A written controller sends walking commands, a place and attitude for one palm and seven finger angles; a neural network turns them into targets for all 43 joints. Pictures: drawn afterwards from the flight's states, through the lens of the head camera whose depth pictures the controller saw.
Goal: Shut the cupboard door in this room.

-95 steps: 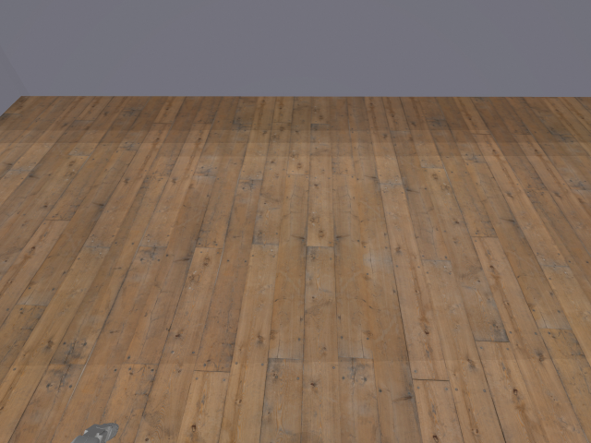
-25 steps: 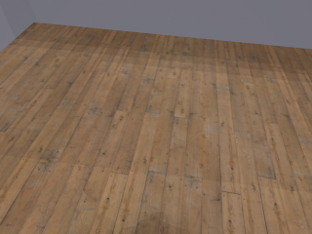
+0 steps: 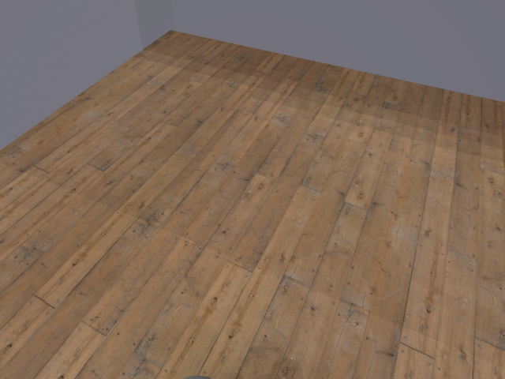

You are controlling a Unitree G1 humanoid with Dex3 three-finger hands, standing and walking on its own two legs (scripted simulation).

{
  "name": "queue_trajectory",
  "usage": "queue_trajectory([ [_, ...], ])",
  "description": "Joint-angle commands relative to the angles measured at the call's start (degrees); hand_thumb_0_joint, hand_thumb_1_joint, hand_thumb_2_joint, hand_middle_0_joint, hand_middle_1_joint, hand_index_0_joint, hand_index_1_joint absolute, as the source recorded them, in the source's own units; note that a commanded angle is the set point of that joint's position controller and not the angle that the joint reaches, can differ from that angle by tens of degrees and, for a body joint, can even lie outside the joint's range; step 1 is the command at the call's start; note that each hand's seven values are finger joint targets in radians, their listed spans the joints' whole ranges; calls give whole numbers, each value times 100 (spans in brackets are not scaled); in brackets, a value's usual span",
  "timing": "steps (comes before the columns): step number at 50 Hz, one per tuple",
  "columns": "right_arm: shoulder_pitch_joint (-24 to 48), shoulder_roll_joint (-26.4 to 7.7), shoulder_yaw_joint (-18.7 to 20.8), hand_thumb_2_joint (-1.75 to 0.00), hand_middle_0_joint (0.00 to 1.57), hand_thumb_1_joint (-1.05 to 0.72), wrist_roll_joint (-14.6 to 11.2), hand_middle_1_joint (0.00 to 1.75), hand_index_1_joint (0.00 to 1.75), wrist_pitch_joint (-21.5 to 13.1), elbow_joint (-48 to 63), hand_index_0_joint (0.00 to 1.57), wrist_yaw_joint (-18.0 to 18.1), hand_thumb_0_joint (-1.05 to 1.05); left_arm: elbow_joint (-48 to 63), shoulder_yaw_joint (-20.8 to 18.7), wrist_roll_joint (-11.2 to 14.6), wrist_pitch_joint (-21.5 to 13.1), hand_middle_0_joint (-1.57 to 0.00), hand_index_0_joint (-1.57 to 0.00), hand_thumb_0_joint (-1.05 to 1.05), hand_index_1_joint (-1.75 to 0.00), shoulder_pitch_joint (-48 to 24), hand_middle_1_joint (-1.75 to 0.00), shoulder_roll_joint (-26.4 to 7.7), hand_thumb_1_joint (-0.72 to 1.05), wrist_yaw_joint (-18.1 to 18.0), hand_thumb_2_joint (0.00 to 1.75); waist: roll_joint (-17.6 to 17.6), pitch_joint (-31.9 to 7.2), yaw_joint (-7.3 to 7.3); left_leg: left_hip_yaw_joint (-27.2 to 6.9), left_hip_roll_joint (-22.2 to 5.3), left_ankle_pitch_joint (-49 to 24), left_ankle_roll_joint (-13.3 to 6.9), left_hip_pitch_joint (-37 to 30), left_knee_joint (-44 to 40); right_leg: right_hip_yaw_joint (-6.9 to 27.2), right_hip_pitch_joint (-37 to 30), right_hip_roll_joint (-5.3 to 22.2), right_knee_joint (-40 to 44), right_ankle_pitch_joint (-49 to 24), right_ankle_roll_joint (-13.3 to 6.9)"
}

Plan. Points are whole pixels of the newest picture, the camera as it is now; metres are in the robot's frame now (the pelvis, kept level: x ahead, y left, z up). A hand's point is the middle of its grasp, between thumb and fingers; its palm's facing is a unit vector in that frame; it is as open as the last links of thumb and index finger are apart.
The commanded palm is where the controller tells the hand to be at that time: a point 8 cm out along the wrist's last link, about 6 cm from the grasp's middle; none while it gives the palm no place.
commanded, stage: turn or walk to find it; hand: left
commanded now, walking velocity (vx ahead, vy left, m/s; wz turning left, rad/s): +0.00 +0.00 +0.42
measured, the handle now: out of the picture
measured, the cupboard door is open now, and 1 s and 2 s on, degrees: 86 86 86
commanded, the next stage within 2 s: none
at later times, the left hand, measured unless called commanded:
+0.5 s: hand out of the picture +0.02 +0.22 -0.16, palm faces +0.22 -0.93 -0.29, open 7.4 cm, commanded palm none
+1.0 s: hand out of the picture -0.12 +0.25 -0.18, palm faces +0.44 -0.87 -0.22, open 7.4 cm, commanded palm none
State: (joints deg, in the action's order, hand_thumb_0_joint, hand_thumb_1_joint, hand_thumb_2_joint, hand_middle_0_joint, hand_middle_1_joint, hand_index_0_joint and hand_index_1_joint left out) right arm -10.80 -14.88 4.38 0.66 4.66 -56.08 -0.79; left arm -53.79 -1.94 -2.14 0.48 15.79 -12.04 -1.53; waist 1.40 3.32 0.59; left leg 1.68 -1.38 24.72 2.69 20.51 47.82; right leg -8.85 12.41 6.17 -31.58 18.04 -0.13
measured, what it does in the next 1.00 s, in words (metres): steps on the spot, turning left: left foot, then right foot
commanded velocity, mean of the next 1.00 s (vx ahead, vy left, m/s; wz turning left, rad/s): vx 0.00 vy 0.00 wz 0.42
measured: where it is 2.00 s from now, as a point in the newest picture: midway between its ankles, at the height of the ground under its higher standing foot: outside the picture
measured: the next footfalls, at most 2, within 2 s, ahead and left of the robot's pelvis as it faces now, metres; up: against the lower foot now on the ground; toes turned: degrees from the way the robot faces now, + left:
left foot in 0.08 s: +0.02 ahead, +0.14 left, +0.00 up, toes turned +6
right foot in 0.46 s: +0.04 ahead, -0.10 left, +0.00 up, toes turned +7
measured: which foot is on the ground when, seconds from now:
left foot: up 0.00-0.06, down 0.08-0.46, up 0.48-0.84, down 0.86-1.00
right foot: down 0.00-0.08, up 0.10-0.44, down 0.46-0.86, up 0.88-1.00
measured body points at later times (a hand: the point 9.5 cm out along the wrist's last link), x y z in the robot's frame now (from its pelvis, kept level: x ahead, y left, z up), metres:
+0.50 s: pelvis -0.03 +0.00 -0.01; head -0.01 -0.01 +0.44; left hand +0.01 +0.27 -0.13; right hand +0.08 -0.23 -0.16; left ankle -0.03 +0.13 -0.73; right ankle +0.00 -0.10 -0.74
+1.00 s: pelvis -0.07 +0.04 +0.00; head -0.06 +0.09 +0.45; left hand -0.14 +0.30 -0.17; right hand +0.10 -0.16 -0.13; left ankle -0.09 +0.12 -0.74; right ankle -0.03 -0.10 -0.67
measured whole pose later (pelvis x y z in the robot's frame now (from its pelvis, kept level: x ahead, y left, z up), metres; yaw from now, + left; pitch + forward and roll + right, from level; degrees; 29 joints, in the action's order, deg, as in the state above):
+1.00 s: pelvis -0.07 +0.04 +0.00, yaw +24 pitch +0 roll -1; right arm -10.8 -10.0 2.4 1.1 1.3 -55.1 0.3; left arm -56.5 -4.4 -1.4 4.0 13.5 -15.0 -1.2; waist 3.7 3.7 0.3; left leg 3.1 0.3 15.8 -3.1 14.9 30.9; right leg -3.9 25.8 5.6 -60.7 24.7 4.0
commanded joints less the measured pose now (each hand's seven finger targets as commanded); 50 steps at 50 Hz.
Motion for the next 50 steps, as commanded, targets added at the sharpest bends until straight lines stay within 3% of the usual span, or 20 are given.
queue_trajectory([
  [1, 72, -262, -32, -90, 20, -90, -33, 30, 30, -292, 463, 20, 22, 0, 204, -343, 42, -23, -20, -20, 0, -30, 210, -30, -1318, 90, -53, 90, 1025, -527, 2, 368, 150, -599, -84, -539, -1661, 712, -464, 1190, 243, -3060, -506],
  [2, -154, -429, -5, -90, 20, -90, -20, 30, 30, -339, 407, 20, 22, 0, 227, -334, 91, 7, -20, -20, 0, -30, 170, -30, -1226, 90, -39, 90, 627, -657, -141, 235, 13, -1367, -166, -1216, -2416, 459, -74, 1041, -246, -2660, -233],
  [4, -538, -1355, 185, -90, 20, -90, 13, 30, 30, -383, 372, 20, 61, 0, 551, -184, 106, 73, -20, -20, 0, -30, 94, -30, -620, 90, 10, 90, -1786, -770, -278, -2193, -2173, -4734, -1284, -2249, -2780, 92, 1983, -7, -2314, 1874, 420],
  [6, -567, -1122, 161, -90, 20, -90, 37, 30, 30, -395, 247, 20, 178, 0, 531, -203, 92, 163, -20, -20, 0, -30, -488, -30, -692, 90, -34, 90, -1436, -618, -405, -1972, -1868, -4136, -1465, -1680, -2755, 770, 2029, 22, -3181, 1532, 382],
  [10, 90, -831, 52, -90, 20, -90, 26, 30, 30, -437, 450, 20, 208, 0, 284, -224, 126, 135, -20, -20, 0, -30, -175, -30, -653, 90, 77, 90, -990, -484, -85, -1177, -1173, -3915, -1212, -1408, -2700, 692, 1688, -56, -2902, 736, 456],
  [16, -39, -858, 119, -90, 20, -90, 68, 30, 30, -375, 458, 20, 179, 0, 432, -209, 151, 140, -20, -20, 0, -30, -347, -30, -511, 90, 52, 90, -1022, -406, -198, -1615, -1156, -3285, -1290, -1181, -2769, 644, 1166, -268, -1663, 777, 440],
  [21, 158, -796, 161, -90, 20, -90, 47, 30, 30, -321, 576, 20, 131, 0, 351, -237, 156, 27, -20, -20, 0, -30, 192, -30, -536, 90, 3, 90, -848, -489, 78, -1718, -819, -2743, -975, -367, -2240, 535, -236, -425, 304, -312, 365],
  [22, 139, -634, 146, -90, 20, -90, 8, 30, 30, -328, 608, 20, 101, 0, 349, -277, 126, -28, -20, -20, 0, -30, 358, -30, -733, 90, -25, 90, -354, -547, 172, -1506, -523, -2037, -708, 135, -1770, 851, -836, -81, 964, -662, 293],
  [23, -8, -226, 82, -90, 20, -90, -35, 30, 30, -328, 722, 20, 67, 0, 371, -378, 32, -87, -20, -20, 0, -30, 390, -30, -1247, 90, -78, 90, 1177, -511, 149, -639, 280, -421, -288, 1203, -538, 2401, -1324, 1325, 1483, -757, -193],
  [24, 134, -293, 127, -90, 20, -90, 33, 30, 30, -286, 824, 20, 74, 0, 487, -363, 60, -46, -20, -20, 0, -30, 361, -30, -1466, 90, -50, 90, 1445, -369, 253, -481, 439, 785, -187, 1225, 622, 2761, -584, 2080, 1670, -962, -721],
  [25, 192, -426, 177, -90, 20, -90, 65, 30, 30, -191, 794, 20, 74, 0, 519, -410, 75, -57, -20, -20, 0, -30, 189, -30, -1274, 90, -93, 90, 1574, -352, 205, -700, 253, 683, -206, 1134, 1376, 2749, -118, 1968, 1830, -523, -846],
  [27, 41, -395, 191, -90, 20, -90, 74, 30, 30, -139, 526, 20, -9, 0, 645, -290, 77, -55, -20, -20, 0, -30, -399, -30, -981, 90, -61, 90, 815, 114, -92, -580, 84, -105, -138, 1110, 2163, 1849, 372, 1345, 1769, -129, -670],
  [29, -173, -318, 155, -90, 20, -90, 77, 30, 30, -131, 393, 20, -39, 0, 672, -241, 74, -84, -20, -20, 0, -30, -493, -30, -853, 90, -57, 90, 807, 28, -162, -369, 16, -413, -28, 1026, 2180, 1270, 271, 1120, 1627, -491, -605],
  [37, 332, -87, 2, -90, 20, -90, -4, 30, 30, -215, 479, 20, -25, 0, 317, -364, 13, -43, -20, -20, 0, -30, 175, -30, -1197, 90, -55, 90, 937, -288, 246, 230, -3, 251, 15, 378, -123, 890, -523, 1407, 1033, -2197, -831],
  [41, -379, -263, 14, -90, 20, -90, -3, 30, 30, -328, 320, 20, 9, 0, 279, -381, 92, 31, -20, -20, 0, -30, -33, -30, -1136, 90, -33, 90, 547, -642, -154, 313, -43, -1219, -114, -1112, -2215, 276, 64, 1195, -42, -2006, -234],
  [43, -733, -1220, 213, -90, 20, -90, 54, 30, 30, -386, 350, 20, 48, 0, 617, -247, 130, 114, -20, -20, 0, -30, -115, -30, -504, 90, 30, 90, -2060, -582, -318, -2337, -2156, -3588, -1173, -1823, -3020, -60, 2048, 35, -2176, 1850, 471],
  [44, -913, -1165, 233, -90, 20, -90, 57, 30, 30, -398, 206, 20, 126, 0, 586, -231, 73, 205, -20, -20, 0, -30, -553, -30, -623, 90, -33, 90, -1749, -587, -534, -2321, -2095, -3142, -1273, -1383, -3135, 562, 1899, 49, -2877, 1773, 395],
  [45, -714, -1048, 192, -90, 20, -90, 59, 30, 30, -391, 232, 20, 177, 0, 569, -262, 81, 209, -20, -20, 0, -30, -725, -30, -614, 90, -12, 90, -1533, -367, -403, -2195, -1882, -2806, -1261, -1125, -3104, 755, 2071, 60, -3225, 1427, 371],
  [47, -137, -740, 66, -90, 20, -90, 61, 30, 30, -430, 392, 20, 209, 0, 335, -299, 91, 171, -20, -20, 0, -30, -465, -30, -612, 90, 67, 90, -1003, -235, -123, -1540, -1379, -2745, -1147, -998, -3056, 802, 1933, 72, -3354, 641, 402],
  [50, -151, -680, 49, -90, 20, -90, 22, 30, 30, -480, 394, 20, 224, 0, 185, -291, 106, 164, -20, -20, 0, -30, -249, -30, -614, 90, 89, 90, -882, -457, -92, -1216, -1117, -3306, -1113, -1333, -3001, 750, 1789, -3, -3139, 360, 474],
])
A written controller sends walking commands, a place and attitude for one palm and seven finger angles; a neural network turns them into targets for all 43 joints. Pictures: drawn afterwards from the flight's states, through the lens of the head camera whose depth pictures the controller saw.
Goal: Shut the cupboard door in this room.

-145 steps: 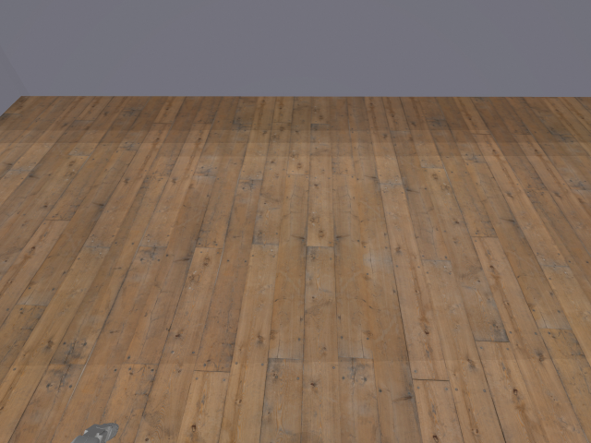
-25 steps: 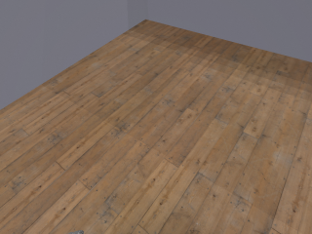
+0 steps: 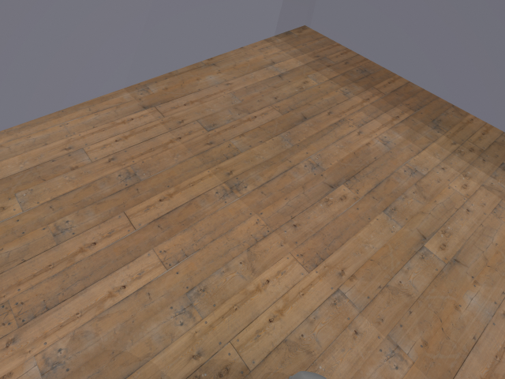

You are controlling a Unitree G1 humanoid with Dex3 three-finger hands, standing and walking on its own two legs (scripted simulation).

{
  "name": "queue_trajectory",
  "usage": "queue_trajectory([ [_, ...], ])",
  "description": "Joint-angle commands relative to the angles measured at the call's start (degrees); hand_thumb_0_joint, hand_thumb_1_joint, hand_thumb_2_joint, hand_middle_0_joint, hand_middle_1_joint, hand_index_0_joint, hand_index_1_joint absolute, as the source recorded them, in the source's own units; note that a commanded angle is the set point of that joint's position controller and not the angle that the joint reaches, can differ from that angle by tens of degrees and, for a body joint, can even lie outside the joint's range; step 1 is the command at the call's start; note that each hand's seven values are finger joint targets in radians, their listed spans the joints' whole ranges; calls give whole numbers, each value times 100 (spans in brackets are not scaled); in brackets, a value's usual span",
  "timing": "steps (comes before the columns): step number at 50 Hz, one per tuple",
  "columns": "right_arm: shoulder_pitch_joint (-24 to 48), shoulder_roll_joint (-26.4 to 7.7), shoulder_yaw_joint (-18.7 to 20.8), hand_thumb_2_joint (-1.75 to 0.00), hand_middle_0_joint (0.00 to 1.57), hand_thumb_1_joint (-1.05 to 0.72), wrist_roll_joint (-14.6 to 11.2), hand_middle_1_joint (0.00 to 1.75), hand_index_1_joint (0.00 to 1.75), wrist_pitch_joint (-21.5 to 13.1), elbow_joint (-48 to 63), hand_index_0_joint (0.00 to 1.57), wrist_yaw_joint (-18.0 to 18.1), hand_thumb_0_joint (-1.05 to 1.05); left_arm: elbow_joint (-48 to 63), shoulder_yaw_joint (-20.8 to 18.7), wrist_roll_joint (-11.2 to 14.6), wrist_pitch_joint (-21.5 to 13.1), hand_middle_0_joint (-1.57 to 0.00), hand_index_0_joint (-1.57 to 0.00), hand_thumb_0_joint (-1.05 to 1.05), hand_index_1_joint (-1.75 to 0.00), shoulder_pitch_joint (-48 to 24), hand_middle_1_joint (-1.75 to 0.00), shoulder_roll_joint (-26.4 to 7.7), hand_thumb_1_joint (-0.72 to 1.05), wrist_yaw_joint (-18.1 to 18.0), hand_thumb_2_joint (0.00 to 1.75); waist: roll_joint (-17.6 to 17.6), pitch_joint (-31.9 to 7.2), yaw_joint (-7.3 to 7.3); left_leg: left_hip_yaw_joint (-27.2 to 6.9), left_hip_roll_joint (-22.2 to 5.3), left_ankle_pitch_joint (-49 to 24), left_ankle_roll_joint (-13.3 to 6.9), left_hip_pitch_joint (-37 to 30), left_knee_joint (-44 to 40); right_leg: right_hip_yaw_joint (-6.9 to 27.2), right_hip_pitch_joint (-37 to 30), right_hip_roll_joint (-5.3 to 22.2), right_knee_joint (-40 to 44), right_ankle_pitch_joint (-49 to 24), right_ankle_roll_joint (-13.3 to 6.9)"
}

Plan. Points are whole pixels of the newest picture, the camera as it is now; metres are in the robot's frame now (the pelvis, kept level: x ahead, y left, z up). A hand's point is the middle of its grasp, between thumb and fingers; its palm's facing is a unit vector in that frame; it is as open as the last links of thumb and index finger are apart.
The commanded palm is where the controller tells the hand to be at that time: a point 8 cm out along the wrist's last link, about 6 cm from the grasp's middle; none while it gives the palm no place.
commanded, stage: turn or walk to find it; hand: left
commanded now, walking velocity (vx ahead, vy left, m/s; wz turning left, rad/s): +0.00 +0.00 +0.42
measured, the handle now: out of the picture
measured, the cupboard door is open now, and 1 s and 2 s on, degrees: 86 86 86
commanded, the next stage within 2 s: none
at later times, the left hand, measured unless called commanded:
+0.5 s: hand out of the picture +0.03 +0.17 -0.15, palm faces +0.22 -0.94 -0.27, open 7.4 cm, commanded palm none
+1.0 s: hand out of the picture -0.08 +0.23 -0.17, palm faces +0.45 -0.85 -0.26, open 7.4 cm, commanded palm none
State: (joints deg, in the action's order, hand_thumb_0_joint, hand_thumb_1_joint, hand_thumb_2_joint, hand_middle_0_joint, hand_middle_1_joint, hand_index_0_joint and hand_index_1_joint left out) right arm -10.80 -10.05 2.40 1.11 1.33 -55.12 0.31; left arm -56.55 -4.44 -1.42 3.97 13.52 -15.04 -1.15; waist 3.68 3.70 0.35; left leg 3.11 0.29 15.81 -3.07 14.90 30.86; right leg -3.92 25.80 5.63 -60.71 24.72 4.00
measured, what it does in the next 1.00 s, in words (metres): steps on the spot, turning left: right foot, then left foot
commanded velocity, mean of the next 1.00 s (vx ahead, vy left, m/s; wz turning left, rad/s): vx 0.00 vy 0.00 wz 0.42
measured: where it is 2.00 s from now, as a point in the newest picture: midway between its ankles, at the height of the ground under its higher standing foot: outside the picture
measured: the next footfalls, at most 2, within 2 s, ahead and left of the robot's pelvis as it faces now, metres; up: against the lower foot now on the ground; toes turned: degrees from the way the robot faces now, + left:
right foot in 0.38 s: +0.02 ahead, -0.14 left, +0.00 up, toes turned +7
left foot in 0.76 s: -0.04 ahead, +0.12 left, +0.00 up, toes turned +25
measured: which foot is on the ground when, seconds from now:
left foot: down 0.00-0.38, up 0.40-0.74, down 0.76-1.00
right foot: up 0.00-0.36, down 0.38-0.76, up 0.78-1.00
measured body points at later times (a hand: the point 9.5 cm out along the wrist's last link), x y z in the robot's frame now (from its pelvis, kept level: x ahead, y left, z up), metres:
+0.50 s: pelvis -0.02 -0.03 +0.00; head +0.00 -0.05 +0.45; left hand +0.02 +0.22 -0.13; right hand +0.06 -0.28 -0.16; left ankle -0.04 +0.09 -0.67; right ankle -0.02 -0.14 -0.74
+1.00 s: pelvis -0.04 +0.00 +0.00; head -0.02 +0.03 +0.45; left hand -0.11 +0.27 -0.15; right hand +0.15 -0.18 -0.13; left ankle -0.08 +0.10 -0.74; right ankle -0.01 -0.13 -0.68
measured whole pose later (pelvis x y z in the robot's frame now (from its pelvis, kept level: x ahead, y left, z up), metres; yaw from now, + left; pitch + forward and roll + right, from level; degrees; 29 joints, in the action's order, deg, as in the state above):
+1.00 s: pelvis -0.04 +0.00 +0.00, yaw +25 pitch +0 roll +0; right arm -8.6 -11.1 2.3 1.2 1.4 -53.8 0.2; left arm -54.6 -4.1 -1.0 3.2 12.0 -14.6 -0.9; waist 1.5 4.0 0.5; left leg 0.4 0.6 13.9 -1.6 14.1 27.8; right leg -2.8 24.3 4.8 -56.1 25.7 4.4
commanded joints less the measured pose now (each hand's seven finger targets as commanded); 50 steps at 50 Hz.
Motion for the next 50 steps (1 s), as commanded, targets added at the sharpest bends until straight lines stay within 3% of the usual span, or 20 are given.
queue_trajectory([
  [1, -227, -1151, 250, -90, 20, -90, -18, 30, 30, -146, 282, 20, 119, 0, 473, -38, 36, -182, -20, -20, 0, -30, -86, -30, -303, 90, 42, 90, -1060, -500, -115, -1458, -1307, -2477, -588, -841, -1300, 271, 429, 28, -89, -269, 85],
  [11, -373, -1227, 365, -90, 20, -90, 48, 30, 30, -34, 302, 20, 72, 0, 760, 7, 67, -200, -20, -20, 0, -30, -451, -30, -156, 90, -22, 90, -1118, -503, -267, -2311, -1316, -1841, -763, -620, -1277, 315, -226, -262, 1432, 119, 5],
  [14, -265, -1274, 384, -90, 20, -90, 50, 30, 30, -9, 354, 20, 48, 0, 750, 14, 96, -233, -20, -20, 0, -30, -183, -30, -147, 90, -47, 90, -1164, -663, -142, -2411, -1163, -1952, -675, -415, -1117, 277, -782, -418, 2224, -120, -79],
  [16, -140, -1194, 388, -90, 20, -90, 13, 30, 30, 0, 415, 20, 21, 0, 692, 3, 97, -293, -20, -20, 0, -30, 160, -30, -206, 90, -72, 90, -990, -773, 49, -2276, -910, -1696, -434, 19, -797, 240, -1605, -398, 3440, -882, -115],
  [17, -153, -1031, 373, -90, 20, -90, -33, 30, 30, 1, 448, 20, -9, 0, 682, -34, 74, -342, -20, -20, 0, -30, 288, -30, -398, 90, -97, 90, -552, -789, 108, -2057, -617, -1037, -148, 650, -416, 521, -2336, -68, 4124, -1217, -210],
  [18, -209, -692, 313, -90, 20, -90, -77, 30, 30, -8, 550, 20, -42, 0, 691, -127, -10, -391, -20, -20, 0, -30, 350, -30, -838, 90, -139, 90, 748, -693, 126, -1194, 104, 326, 257, 1771, 607, 1880, -2844, 1235, 4570, -976, -679],
  [19, -111, -731, 343, -90, 20, -90, -8, 30, 30, 13, 667, 20, -41, 0, 818, -128, -20, -365, -20, -20, 0, -30, 218, -30, -1085, 90, -122, 90, 1176, -453, 175, -657, 421, 1521, 427, 1887, 1812, 2383, -2152, 2129, 4721, -1404, -1220],
  [20, 25, -907, 398, -90, 20, -90, 39, 30, 30, 116, 665, 20, -40, 0, 865, -171, 16, -384, -20, -20, 0, -30, 84, -30, -932, 90, -154, 90, 1131, -404, 151, -834, 184, 1560, 419, 1784, 2682, 2294, -1626, 2056, 4748, -1441, -1376],
  [22, -105, -848, 402, -90, 20, -90, 32, 30, 30, 179, 403, 20, -102, 0, 921, -53, 22, -415, -20, -20, 0, -30, -398, -30, -610, 90, -120, 90, 365, 37, -144, -745, -10, 874, 476, 1765, 3602, 1413, -1254, 1400, 4530, -1760, -1231],
  [24, -333, -758, 363, -90, 20, -90, 19, 30, 30, 181, 277, 20, -131, 0, 930, -6, 13, -456, -20, -20, 0, -30, -474, -30, -514, 90, -109, 90, 466, -47, -224, -536, -96, 571, 602, 1718, 3716, 734, -1446, 1156, 4320, -2288, -1109],
  [32, 412, -606, 213, -90, 20, -90, -50, 30, 30, 120, 435, 20, -129, 0, 563, -125, -57, -406, -20, -20, 0, -30, 281, -30, -888, 90, -87, 90, 819, -234, 223, 40, -152, 1060, 646, 976, 1545, 381, -1966, 1352, 3756, -3679, -1196],
  [34, 232, -629, 201, -90, 20, -90, -64, 30, 30, 85, 401, 20, -111, 0, 525, -145, -46, -380, -20, -20, 0, -30, 264, -30, -963, 90, -79, 90, 822, -424, 125, 201, -75, 780, 595, 594, 880, 224, -2045, 1327, 3446, -3927, -1065],
  [36, -61, -755, 216, -90, 20, -90, -49, 30, 30, 29, 330, 20, -98, 0, 501, -141, 7, -343, -20, -20, 0, -30, 216, -30, -906, 90, -62, 90, 669, -579, -50, 257, -70, -207, 513, -218, -326, -113, -1754, 1158, 2867, -3660, -695],
  [37, -268, -1077, 281, -90, 20, -90, -23, 30, 30, -30, 299, 20, -100, 0, 550, -117, 54, -309, -20, -20, 0, -30, 282, -30, -761, 90, -40, 90, -135, -832, -155, -198, -503, -1318, 347, -1116, -760, -373, -1090, 932, 2137, -2872, -402],
  [38, -497, -1636, 403, -90, 20, -90, 14, 30, 30, -72, 315, 20, -84, 0, 740, -54, 83, -283, -20, -20, 0, -30, 364, -30, -394, 90, -1, 90, -1790, -988, -243, -2018, -1932, -3398, -355, -1883, -783, -648, 302, 227, 1028, -71, 11],
  [39, -757, -1796, 449, -90, 20, -90, -11, 30, 30, -37, 207, 20, -45, 0, 861, 35, 31, -236, -20, -20, 0, -30, -29, -30, -302, 90, -37, 90, -1916, -961, -442, -2237, -2365, -3435, -873, -1390, -1035, -223, 331, 58, 150, 1388, -5],
  [40, -738, -1709, 435, -90, 20, -90, 1, 30, 30, -60, 174, 20, 19, 0, 867, 18, 37, -183, -20, -20, 0, -30, -304, -30, -306, 90, -66, 90, -1907, -830, -452, -2246, -2202, -3038, -898, -1086, -1082, 166, 492, 107, -259, 1177, -38],
  [41, -499, -1529, 385, -90, 20, -90, 19, 30, 30, -59, 227, 20, 67, 0, 816, -19, 47, -196, -20, -20, 0, -30, -434, -30, -351, 90, -35, 90, -1593, -564, -391, -2072, -1971, -2767, -846, -902, -1085, 272, 628, 138, -428, 800, -40],
  [44, 40, -1283, 271, -90, 20, -90, 8, 30, 30, -108, 390, 20, 87, 0, 601, -17, 56, -221, -20, -20, 0, -30, -109, -30, -295, 90, 40, 90, -1284, -529, -106, -1339, -1430, -3054, -611, -806, -1021, 219, 343, 86, -149, 110, 24],
  [50, -140, -1336, 315, -90, 20, -90, 24, 30, 30, -70, 387, 20, 64, 0, 756, 6, 63, -209, -20, -20, 0, -30, -311, -30, -229, 90, 39, 90, -1143, -541, -227, -1677, -1371, -2654, -706, -843, -1070, 187, 58, -130, 878, 165, 48],
])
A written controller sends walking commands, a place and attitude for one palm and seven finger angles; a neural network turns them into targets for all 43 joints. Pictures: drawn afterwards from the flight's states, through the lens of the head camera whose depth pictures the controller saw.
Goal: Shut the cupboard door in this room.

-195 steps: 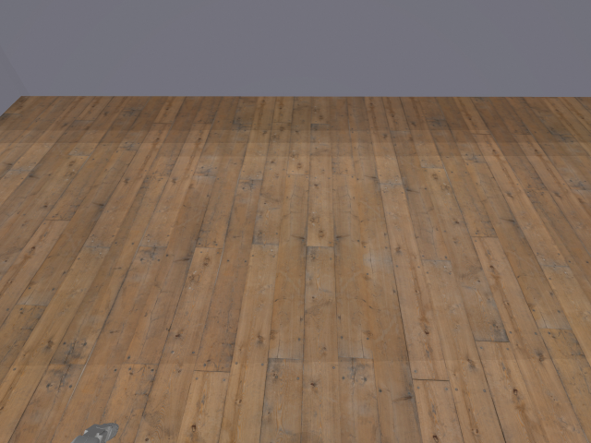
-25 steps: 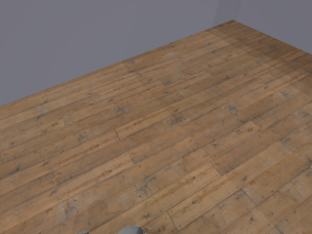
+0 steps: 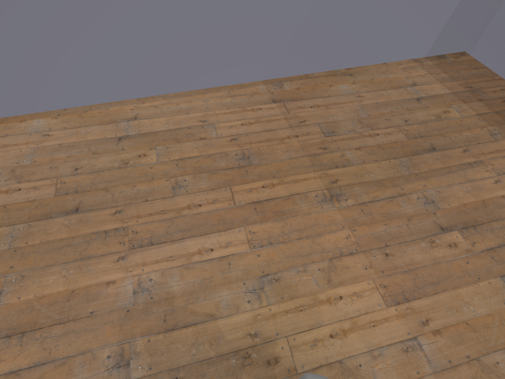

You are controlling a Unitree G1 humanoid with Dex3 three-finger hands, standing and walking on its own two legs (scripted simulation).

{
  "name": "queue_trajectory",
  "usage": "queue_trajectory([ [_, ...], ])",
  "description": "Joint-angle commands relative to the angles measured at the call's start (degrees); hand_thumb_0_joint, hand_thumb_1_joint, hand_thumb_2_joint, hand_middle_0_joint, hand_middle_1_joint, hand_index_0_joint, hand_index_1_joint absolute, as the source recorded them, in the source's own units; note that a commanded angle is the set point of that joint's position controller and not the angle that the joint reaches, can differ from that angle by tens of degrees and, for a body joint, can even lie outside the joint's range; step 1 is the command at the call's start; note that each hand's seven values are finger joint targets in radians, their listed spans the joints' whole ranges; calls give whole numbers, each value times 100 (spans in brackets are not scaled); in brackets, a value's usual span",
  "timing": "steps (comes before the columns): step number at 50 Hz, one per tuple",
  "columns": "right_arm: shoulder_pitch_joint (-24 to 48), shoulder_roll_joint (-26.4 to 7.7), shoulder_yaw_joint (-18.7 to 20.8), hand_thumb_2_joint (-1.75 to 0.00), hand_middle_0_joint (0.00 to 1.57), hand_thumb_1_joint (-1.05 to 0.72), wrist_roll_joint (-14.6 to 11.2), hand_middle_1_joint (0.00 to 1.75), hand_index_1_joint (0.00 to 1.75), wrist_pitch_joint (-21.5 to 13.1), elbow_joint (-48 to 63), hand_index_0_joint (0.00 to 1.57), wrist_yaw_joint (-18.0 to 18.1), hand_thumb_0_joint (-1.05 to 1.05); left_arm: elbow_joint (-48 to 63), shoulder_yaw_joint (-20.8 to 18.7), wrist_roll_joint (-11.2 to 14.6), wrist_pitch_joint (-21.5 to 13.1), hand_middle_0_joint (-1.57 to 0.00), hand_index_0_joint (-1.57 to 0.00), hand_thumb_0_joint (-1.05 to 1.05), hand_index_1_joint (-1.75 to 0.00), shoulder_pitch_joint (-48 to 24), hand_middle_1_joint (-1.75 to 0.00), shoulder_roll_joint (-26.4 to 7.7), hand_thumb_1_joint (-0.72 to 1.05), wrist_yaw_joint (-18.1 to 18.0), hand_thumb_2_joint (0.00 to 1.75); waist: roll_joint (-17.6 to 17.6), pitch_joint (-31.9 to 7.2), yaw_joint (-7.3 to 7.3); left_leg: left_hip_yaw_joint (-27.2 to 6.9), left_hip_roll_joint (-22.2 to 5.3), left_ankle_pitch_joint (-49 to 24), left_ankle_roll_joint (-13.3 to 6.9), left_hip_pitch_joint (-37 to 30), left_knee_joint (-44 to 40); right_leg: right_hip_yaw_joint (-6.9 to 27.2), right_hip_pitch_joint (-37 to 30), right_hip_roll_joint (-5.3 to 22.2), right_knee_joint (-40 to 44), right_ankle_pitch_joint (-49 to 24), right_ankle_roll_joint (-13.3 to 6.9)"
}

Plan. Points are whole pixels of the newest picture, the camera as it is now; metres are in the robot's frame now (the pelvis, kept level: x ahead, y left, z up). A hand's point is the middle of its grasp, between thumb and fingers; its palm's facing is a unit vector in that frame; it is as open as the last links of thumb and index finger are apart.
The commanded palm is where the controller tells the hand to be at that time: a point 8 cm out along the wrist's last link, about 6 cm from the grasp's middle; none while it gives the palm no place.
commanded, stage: turn or walk to find it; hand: left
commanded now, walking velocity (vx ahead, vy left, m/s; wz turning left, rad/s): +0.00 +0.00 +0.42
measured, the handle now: out of the picture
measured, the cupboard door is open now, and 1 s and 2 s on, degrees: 86 86 86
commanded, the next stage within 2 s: none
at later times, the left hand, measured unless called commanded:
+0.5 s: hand out of the picture -0.01 +0.16 -0.16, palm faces +0.26 -0.93 -0.26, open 7.4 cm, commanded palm none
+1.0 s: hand out of the picture -0.06 +0.21 -0.16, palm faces +0.45 -0.86 -0.25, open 7.4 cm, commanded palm none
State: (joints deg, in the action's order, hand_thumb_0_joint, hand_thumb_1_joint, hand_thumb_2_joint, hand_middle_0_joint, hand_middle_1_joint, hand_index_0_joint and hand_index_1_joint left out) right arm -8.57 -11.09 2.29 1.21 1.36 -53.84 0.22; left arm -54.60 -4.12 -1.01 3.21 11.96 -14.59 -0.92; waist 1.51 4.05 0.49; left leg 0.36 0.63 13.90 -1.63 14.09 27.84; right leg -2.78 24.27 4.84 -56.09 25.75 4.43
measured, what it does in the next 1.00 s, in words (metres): steps on the spot, turning left: right foot, then left foot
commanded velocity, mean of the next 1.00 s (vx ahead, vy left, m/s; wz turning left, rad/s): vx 0.00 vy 0.00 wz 0.42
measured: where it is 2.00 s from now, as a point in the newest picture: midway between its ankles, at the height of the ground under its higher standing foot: outside the picture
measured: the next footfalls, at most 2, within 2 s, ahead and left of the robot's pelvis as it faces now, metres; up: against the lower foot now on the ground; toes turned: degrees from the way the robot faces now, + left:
right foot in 0.18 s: +0.04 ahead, -0.13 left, +0.00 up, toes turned +1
left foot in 0.62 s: -0.02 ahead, +0.11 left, +0.00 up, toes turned +23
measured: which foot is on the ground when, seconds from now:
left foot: down 0.00-0.18, up 0.20-0.60, down 0.62-1.00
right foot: up 0.00-0.16, down 0.18-0.62, up 0.64-1.00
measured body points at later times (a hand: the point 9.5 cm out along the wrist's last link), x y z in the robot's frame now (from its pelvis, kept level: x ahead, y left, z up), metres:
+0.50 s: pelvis -0.02 -0.04 +0.00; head +0.01 -0.05 +0.45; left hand -0.02 +0.21 -0.14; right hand +0.09 -0.28 -0.16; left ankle -0.06 +0.11 -0.69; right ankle +0.00 -0.13 -0.74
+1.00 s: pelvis -0.05 -0.01 +0.00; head -0.04 +0.00 +0.45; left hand -0.08 +0.26 -0.14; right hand +0.11 -0.21 -0.14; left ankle -0.06 +0.09 -0.74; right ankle +0.00 -0.15 -0.70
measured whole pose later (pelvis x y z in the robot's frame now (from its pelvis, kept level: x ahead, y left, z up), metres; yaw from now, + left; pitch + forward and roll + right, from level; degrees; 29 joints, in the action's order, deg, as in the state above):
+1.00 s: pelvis -0.05 -0.01 +0.00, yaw +25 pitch +0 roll -1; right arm -11.2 -10.9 2.9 1.4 2.1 -54.7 0.0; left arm -53.6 -3.7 -1.0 2.9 10.0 -12.7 -1.2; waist -0.3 2.5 -1.2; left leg -1.8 2.3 10.4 -2.4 15.4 26.2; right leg -1.8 20.7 3.4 -47.2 25.0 4.2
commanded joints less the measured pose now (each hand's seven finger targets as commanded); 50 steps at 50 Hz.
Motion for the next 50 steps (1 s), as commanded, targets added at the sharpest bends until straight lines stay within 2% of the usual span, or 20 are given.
queue_trajectory([
  [1, -330, -1247, 340, -90, 20, -90, 24, 30, 30, -60, 278, 20, 65, 0, 589, -20, 28, -135, -20, -20, 0, -30, -153, -30, -250, 90, 8, 90, -974, -603, -236, -1454, -1394, -2368, -848, -688, -763, 71, 93, -84, 579, 48, -7],
  [5, -169, -1233, 376, -90, 20, -90, 30, 30, 30, -15, 372, 20, 32, 0, 592, -14, 54, -195, -20, -20, 0, -30, 109, -30, -261, 90, -25, 90, -1043, -614, -93, -1673, -1232, -2333, -742, -250, -520, -11, -709, -285, 1798, -320, -80],
  [7, -68, -1140, 376, -90, 20, -90, -13, 30, 30, -4, 426, 20, 9, 0, 517, -50, 44, -273, -20, -20, 0, -30, 493, -30, -353, 90, -50, 90, -670, -697, 138, -1528, -901, -1626, -405, 355, -65, 7, -1691, -194, 3161, -1324, -111],
  [8, -184, -842, 348, -90, 20, -90, -72, 30, 30, -17, 459, 20, -25, 0, 512, -107, -25, -341, -20, -20, 0, -30, 626, -30, -715, 90, -89, 90, 244, -862, 172, -1065, -406, -544, -54, 1105, 767, 882, -2417, 687, 3770, -1479, -349],
  [9, -138, -544, 292, -90, 20, -90, -62, 30, 30, -11, 652, 20, -50, 0, 571, -194, -87, -361, -20, -20, 0, -30, 594, -30, -1186, 90, -109, 90, 1659, -601, 205, -215, 361, 1615, 305, 1941, 1975, 2173, -2370, 2035, 4039, -2059, -1017],
  [10, -34, -816, 363, -90, 20, -90, 8, 30, 30, 73, 637, 20, -21, 0, 619, -222, -29, -358, -20, -20, 0, -30, 549, -30, -1111, 90, -133, 90, 1536, -643, 270, -508, 85, 1947, 296, 1834, 2983, 2118, -1868, 2289, 4072, -2372, -1373],
  [12, -50, -778, 398, -90, 20, -90, 0, 30, 30, 160, 382, 20, -78, 0, 711, -112, -21, -349, -20, -20, 0, -30, 5, -30, -774, 90, -117, 90, 678, -130, -14, -519, -65, 1260, 328, 1818, 4087, 1329, -1227, 1653, 3996, -2069, -1279],
  [14, -358, -688, 376, -90, 20, -90, 18, 30, 30, 186, 209, 20, -133, 0, 758, -29, -27, -381, -20, -20, 0, -30, -219, -30, -570, 90, -96, 90, 714, -136, -158, -330, -136, 744, 436, 1750, 4274, 594, -1204, 1262, 3884, -2179, -1068],
  [19, -75, -622, 300, -90, 20, -90, -3, 30, 30, 196, 210, 20, -132, 0, 546, -59, -54, -391, -20, -20, 0, -30, 243, -30, -651, 90, -124, 90, 767, -191, 55, -46, -257, 936, 573, 1638, 3376, 285, -1682, 1401, 3774, -2840, -1191],
  [25, 256, -478, 188, -90, 20, -90, -76, 30, 30, 106, 267, 20, -115, 0, 275, -150, -94, -343, -20, -20, 0, -30, 578, -30, -882, 90, -101, 90, 1024, -438, 269, 356, -210, 1309, 474, 980, 1700, 120, -2035, 1546, 3305, -3914, -1259],
  [27, 38, -500, 173, -90, 20, -90, -78, 30, 30, 74, 217, 20, -93, 0, 249, -169, -82, -315, -20, -20, 0, -30, 507, -30, -936, 90, -96, 90, 1028, -591, 155, 498, -174, 1022, 421, 634, 1127, -32, -2009, 1547, 3066, -3949, -1140],
  [29, -306, -627, 192, -90, 20, -90, -56, 30, 30, 21, 140, 20, -82, 0, 229, -175, -25, -271, -20, -20, 0, -30, 373, -30, -890, 90, -81, 90, 728, -646, -77, 534, -243, 43, 331, -270, -1, -365, -1429, 1438, 2601, -3205, -781],
  [30, -511, -908, 255, -90, 20, -90, -40, 30, 30, -31, 119, 20, -95, 0, 270, -149, 15, -232, -20, -20, 0, -30, 369, -30, -724, 90, -59, 90, -139, -781, -199, -68, -672, -726, 164, -988, -584, -626, -762, 1126, 1799, -2309, -480],
  [31, -707, -1480, 376, -90, 20, -90, 9, 30, 30, -62, 151, 20, -67, 0, 483, -79, 48, -197, -20, -20, 0, -30, 397, -30, -343, 90, -19, 90, -1820, -726, -266, -1882, -2077, -2426, -520, -1443, -827, -869, 597, 366, 683, 364, -36],
  [32, -920, -1616, 411, -90, 20, -90, 3, 30, 30, -28, 50, 20, -19, 0, 616, -4, -19, -134, -20, -20, 0, -30, 9, -30, -335, 90, -53, 90, -1785, -707, -465, -2093, -2429, -2331, -1000, -967, -1025, -352, 569, 213, -200, 1199, -66],
  [34, -513, -1350, 349, -90, 20, -90, 7, 30, 30, -37, 107, 20, 81, 0, 516, -61, 2, -91, -20, -20, 0, -30, -245, -30, -393, 90, -38, 90, -1516, -396, -326, -1776, -1958, -1635, -939, -517, -1055, 125, 782, 251, -808, 530, -97],
  [36, -115, -1142, 252, -90, 20, -90, 1, 30, 30, -83, 233, 20, 93, 0, 333, -66, -14, -121, -20, -20, 0, -30, 1, -30, -360, 90, 26, 90, -967, -339, -99, -1285, -1560, -1642, -746, -332, -1042, 127, 570, 214, -790, -78, -60],
  [38, -150, -1128, 261, -90, 20, -90, -17, 30, 30, -115, 238, 20, 92, 0, 273, -52, -7, -117, -20, -20, 0, -30, 138, -30, -326, 90, 28, 90, -799, -475, -90, -1149, -1417, -1895, -735, -537, -1030, 95, 488, 151, -560, -233, -1],
  [45, -454, -1158, 333, -90, 20, -90, 9, 30, 30, -61, 216, 20, 65, 0, 497, -37, 7, -121, -20, -20, 0, -30, -188, -30, -252, 90, -6, 90, -944, -475, -262, -1617, -1410, -1568, -867, -640, -1029, 117, 284, -36, 422, -20, 21],
  [50, -325, -1188, 383, -90, 20, -90, 34, 30, 30, -9, 288, 20, 34, 0, 529, -7, 47, -174, -20, -20, 0, -30, 41, -30, -207, 90, -42, 90, -1015, -591, -135, -1921, -1249, -1668, -797, -219, -786, 65, -576, -275, 1691, -208, -85],
])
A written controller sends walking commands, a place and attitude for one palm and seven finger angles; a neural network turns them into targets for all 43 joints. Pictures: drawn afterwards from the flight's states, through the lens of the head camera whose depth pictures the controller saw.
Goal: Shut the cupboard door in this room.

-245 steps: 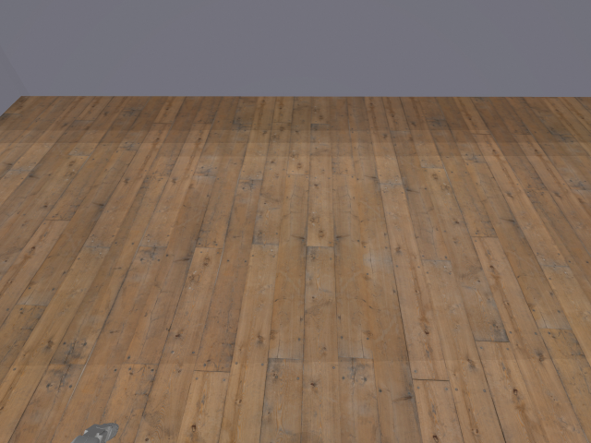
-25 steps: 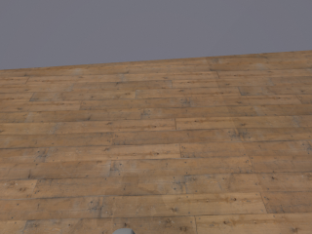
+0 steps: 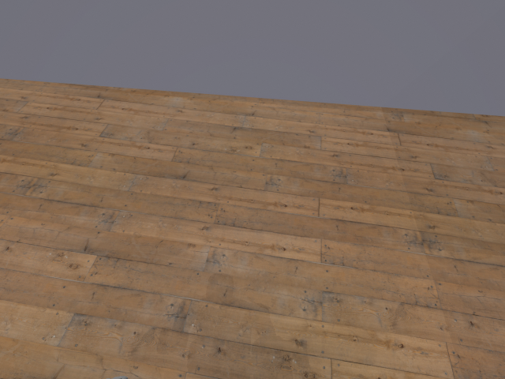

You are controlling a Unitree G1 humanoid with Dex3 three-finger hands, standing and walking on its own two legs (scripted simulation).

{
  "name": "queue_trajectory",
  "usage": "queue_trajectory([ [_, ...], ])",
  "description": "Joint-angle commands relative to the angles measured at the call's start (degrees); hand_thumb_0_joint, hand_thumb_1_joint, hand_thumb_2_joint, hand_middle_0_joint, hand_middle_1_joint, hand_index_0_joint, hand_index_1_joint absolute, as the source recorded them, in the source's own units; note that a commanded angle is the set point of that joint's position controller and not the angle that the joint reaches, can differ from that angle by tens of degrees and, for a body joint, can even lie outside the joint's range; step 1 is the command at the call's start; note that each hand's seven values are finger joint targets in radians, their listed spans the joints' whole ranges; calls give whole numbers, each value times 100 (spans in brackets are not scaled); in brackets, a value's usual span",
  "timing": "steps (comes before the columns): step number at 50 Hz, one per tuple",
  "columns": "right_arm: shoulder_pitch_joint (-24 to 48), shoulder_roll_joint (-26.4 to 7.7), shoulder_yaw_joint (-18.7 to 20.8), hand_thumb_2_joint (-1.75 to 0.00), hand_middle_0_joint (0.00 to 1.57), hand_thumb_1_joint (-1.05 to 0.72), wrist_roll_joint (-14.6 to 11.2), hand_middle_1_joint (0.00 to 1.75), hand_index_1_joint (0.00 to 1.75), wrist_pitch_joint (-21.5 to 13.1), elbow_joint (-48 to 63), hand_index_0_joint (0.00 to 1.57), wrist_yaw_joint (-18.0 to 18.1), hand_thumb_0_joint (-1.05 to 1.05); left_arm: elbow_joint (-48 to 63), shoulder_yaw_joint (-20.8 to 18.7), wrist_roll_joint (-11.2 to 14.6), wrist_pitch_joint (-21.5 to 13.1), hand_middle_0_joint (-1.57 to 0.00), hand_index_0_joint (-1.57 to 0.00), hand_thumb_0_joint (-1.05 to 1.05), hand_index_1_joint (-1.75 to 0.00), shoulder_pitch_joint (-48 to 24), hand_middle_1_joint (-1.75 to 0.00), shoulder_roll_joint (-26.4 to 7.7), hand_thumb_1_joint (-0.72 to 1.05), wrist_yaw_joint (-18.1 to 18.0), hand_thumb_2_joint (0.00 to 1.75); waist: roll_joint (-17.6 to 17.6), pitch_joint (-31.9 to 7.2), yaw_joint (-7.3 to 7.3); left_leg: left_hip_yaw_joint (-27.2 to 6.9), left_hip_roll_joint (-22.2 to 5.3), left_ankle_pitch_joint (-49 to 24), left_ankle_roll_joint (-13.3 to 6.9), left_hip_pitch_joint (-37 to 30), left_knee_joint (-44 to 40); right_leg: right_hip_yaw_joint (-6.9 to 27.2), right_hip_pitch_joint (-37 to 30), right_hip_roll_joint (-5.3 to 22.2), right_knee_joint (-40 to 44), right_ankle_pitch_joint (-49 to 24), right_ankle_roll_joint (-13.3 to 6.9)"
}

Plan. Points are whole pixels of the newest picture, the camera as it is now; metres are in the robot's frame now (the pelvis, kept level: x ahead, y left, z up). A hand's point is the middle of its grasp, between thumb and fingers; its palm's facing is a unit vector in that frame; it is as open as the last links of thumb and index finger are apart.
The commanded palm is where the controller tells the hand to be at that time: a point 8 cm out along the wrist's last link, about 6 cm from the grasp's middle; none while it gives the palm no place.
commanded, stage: turn or walk to find it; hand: left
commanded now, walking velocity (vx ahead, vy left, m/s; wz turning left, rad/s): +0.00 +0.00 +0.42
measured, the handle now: out of the picture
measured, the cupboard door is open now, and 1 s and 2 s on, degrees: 86 86 86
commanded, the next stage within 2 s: none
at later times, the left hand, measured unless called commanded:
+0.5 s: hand out of the picture -0.05 +0.21 -0.19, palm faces +0.28 -0.93 -0.23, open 7.4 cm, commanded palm none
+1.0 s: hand out of the picture -0.07 +0.19 -0.15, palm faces +0.43 -0.86 -0.28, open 7.4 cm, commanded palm none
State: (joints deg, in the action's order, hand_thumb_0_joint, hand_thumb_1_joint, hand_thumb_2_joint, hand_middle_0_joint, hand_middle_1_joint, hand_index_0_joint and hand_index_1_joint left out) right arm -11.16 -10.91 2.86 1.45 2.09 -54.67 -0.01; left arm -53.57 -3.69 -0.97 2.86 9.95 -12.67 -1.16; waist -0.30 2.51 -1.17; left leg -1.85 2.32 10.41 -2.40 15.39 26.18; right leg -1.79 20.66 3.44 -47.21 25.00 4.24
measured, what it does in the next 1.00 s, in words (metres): steps on the spot, turning left: right foot, then left foot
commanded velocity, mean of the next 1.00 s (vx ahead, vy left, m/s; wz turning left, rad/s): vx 0.00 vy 0.00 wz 0.42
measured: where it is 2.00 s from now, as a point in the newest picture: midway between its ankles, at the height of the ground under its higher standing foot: outside the picture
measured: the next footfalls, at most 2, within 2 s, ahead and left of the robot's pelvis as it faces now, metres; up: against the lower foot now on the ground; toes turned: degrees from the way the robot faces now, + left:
right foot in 0.10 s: +0.03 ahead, -0.14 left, +0.00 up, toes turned -1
left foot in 0.48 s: -0.02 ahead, +0.13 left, +0.00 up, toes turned +18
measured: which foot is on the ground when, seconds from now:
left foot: down 0.00-0.10, up 0.12-0.46, down 0.48-0.94, up 0.96-1.00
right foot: up 0.00-0.08, down 0.10-0.50, up 0.52-0.92, down 0.94-1.00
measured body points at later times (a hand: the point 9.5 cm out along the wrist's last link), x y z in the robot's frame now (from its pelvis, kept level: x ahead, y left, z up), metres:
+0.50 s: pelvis -0.04 +0.00 -0.02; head -0.02 +0.02 +0.43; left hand -0.06 +0.26 -0.17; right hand +0.08 -0.24 -0.15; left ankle -0.06 +0.12 -0.75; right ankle -0.01 -0.14 -0.74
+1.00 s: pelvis -0.08 -0.03 -0.01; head -0.05 -0.05 +0.44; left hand -0.09 +0.24 -0.13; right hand +0.07 -0.23 -0.17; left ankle -0.08 +0.11 -0.72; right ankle -0.03 -0.12 -0.74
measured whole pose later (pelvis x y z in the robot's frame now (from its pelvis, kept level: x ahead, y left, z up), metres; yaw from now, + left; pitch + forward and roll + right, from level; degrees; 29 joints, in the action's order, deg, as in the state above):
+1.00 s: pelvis -0.08 -0.03 -0.01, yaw +25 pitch -1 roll +1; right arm -13.1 -13.0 4.6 1.3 4.0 -55.2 -0.5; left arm -52.0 -2.5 -1.3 0.9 10.9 -10.0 -1.4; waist -3.3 2.1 -1.3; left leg -4.4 3.5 20.7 0.5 24.0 41.9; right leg -4.7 14.0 2.0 -32.3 17.4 -1.0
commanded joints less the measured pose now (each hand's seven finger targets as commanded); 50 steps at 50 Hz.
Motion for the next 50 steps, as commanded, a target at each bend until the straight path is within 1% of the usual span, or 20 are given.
queue_trajectory([
  [1, -16, -1183, 339, -90, 20, -90, 5, 30, 30, -75, 392, 20, 48, 0, 391, -60, 48, -161, -20, -20, 0, -30, 390, -30, -391, 90, -25, 90, -794, -484, 109, -1660, -1324, -1242, -640, -204, -528, -82, -516, -178, 1237, -428, -79],
  [3, 38, -995, 330, -90, 20, -90, -58, 30, 30, -69, 453, 20, 13, 0, 326, -105, 27, -243, -20, -20, 0, -30, 740, -30, -579, 90, -63, 90, -293, -566, 303, -1384, -908, -453, -233, 586, 30, 109, -1626, 116, 2624, -1244, -168],
  [4, -87, -637, 277, -90, 20, -90, -106, 30, 30, -71, 541, 20, -22, 0, 346, -184, -54, -299, -20, -20, 0, -30, 815, -30, -1020, 90, -108, 90, 975, -624, 308, -676, -244, 704, 153, 1611, 1070, 1378, -2256, 1334, 3159, -1020, -580],
  [5, 48, -587, 279, -90, 20, -90, -64, 30, 30, -49, 688, 20, -29, 0, 468, -236, -77, -282, -20, -20, 0, -30, 691, -30, -1352, 90, -106, 90, 1556, -358, 363, -97, 173, 2062, 384, 1844, 2334, 2132, -1632, 2414, 3399, -1446, -1183],
  [6, 144, -804, 340, -90, 20, -90, 4, 30, 30, 43, 629, 20, -20, 0, 533, -254, -30, -297, -20, -20, 0, -30, 500, -30, -1214, 90, -127, 90, 1497, -254, 343, -370, -83, 2100, 352, 1730, 3225, 1993, -1012, 2337, 3441, -1295, -1352],
  [10, -267, -672, 339, -90, 20, -90, -13, 30, 30, 117, 252, 20, -120, 0, 627, -87, -32, -335, -20, -20, 0, -30, -177, -30, -691, 90, -103, 90, 824, 102, -74, -73, -319, 1066, 502, 1616, 4262, 509, -655, 1403, 3102, -1778, -1036],
  [19, 351, -508, 170, -90, 20, -90, -91, 30, 30, 33, 351, 20, -94, 0, 224, -206, -103, -296, -20, -20, 0, -30, 656, -30, -1122, 90, -78, 90, 1248, -240, 408, 542, -357, 1703, 576, 895, 1928, 145, -1519, 1675, 2488, -3355, -1232],
  [22, -119, -561, 159, -90, 20, -90, -94, 30, 30, -49, 232, 20, -57, 0, 165, -235, -52, -246, -20, -20, 0, -30, 508, -30, -1155, 90, -66, 90, 1129, -474, 137, 736, -279, 681, 502, -67, 354, -265, -1325, 1530, 1791, -3416, -833],
  [23, -308, -771, 197, -90, 20, -90, -81, 30, 30, -99, 180, 20, -63, 0, 192, -212, 4, -205, -20, -20, 0, -30, 527, -30, -1037, 90, -47, 90, 590, -626, 23, 543, -446, -74, 406, -793, -341, -492, -846, 1357, 1228, -2912, -547],
  [24, -398, -1317, 318, -90, 20, -90, -30, 30, 30, -156, 224, 20, -47, 0, 321, -181, 46, -154, -20, -20, 0, -30, 658, -30, -716, 90, -16, 90, -923, -716, -18, -1012, -1675, -1225, -76, -1557, -630, -814, 472, 725, 215, -974, -143],
  [25, -689, -1690, 381, -90, 20, -90, -49, 30, 30, -117, 219, 20, -35, 0, 525, -47, -2, -135, -20, -20, 0, -30, 326, -30, -469, 90, 2, 90, -1680, -595, -194, -1747, -2512, -2423, -605, -1376, -761, -621, 1021, 370, -768, 1089, -2],
  [26, -786, -1539, 373, -90, 20, -90, -30, 30, 30, -132, 81, 20, 30, 0, 499, -71, -37, -51, -20, -20, 0, -30, -4, -30, -545, 90, -59, 90, -1528, -572, -333, -1720, -2380, -1666, -654, -855, -937, -122, 897, 366, -1332, 1015, -51],
  [28, -124, -1272, 272, -90, 20, -90, -13, 30, 30, -119, 232, 20, 100, 0, 365, -125, -9, -36, -20, -20, 0, -30, -76, -30, -599, 90, 9, 90, -1171, -14, -82, -1362, -1933, -736, -653, -304, -1057, 93, 1075, 424, -1715, 248, -63],
  [32, 15, -1149, 219, -90, 20, -90, -42, 30, 30, -190, 314, 20, 108, 0, 171, -104, -7, -81, -20, -20, 0, -30, 259, -30, -535, 90, 59, 90, -725, -315, 52, -925, -1555, -1371, -607, -680, -917, 15, 854, 278, -1374, -209, 24],
  [40, -115, -1211, 305, -90, 20, -90, 1, 30, 30, -87, 348, 20, 64, 0, 396, -61, 20, -94, -20, -20, 0, -30, 61, -30, -415, 90, 10, 90, -791, -296, -77, -1628, -1575, -647, -763, -443, -914, 19, 306, 17, -28, 74, -23],
  [45, 98, -1162, 345, -90, 20, -90, -27, 30, 30, -46, 457, 20, 16, 0, 305, -77, 44, -191, -20, -20, 0, -30, 744, -30, -455, 90, -31, 90, -671, -529, 257, -1647, -1161, -402, -451, 286, -422, -81, -1147, -141, 2045, -962, -133],
  [46, 66, -933, 329, -90, 20, -90, -62, 30, 30, -42, 504, 20, -11, 0, 282, -124, 9, -246, -20, -20, 0, -30, 913, -30, -661, 90, -57, 90, -136, -594, 326, -1317, -786, 134, -146, 896, 104, 291, -1841, 289, 2803, -1044, -264],
  [47, -13, -546, 262, -90, 20, -90, -101, 30, 30, -40, 624, 20, -42, 0, 338, -229, -83, -290, -20, -20, 0, -30, 920, -30, -1173, 90, -105, 90, 1377, -451, 335, -419, 26, 1352, 292, 2029, 1368, 1886, -2208, 1715, 3358, -521, -812],
  [48, 120, -742, 315, -90, 20, -90, -12, 30, 30, 10, 671, 20, -26, 0, 500, -226, -41, -269, -20, -20, 0, -30, 674, -30, -1292, 90, -103, 90, 1588, -240, 377, -258, 77, 2025, 375, 1920, 2663, 2246, -1230, 2412, 3617, -470, -1253],
  [50, 21, -856, 376, -90, 20, -90, 2, 30, 30, 122, 493, 20, -69, 0, 630, -187, -11, -265, -20, -20, 0, -30, 56, -30, -994, 90, -120, 90, 1120, 169, 68, -402, -181, 1583, 347, 1723, 3901, 1669, -338, 1935, 3650, -245, -1175],
])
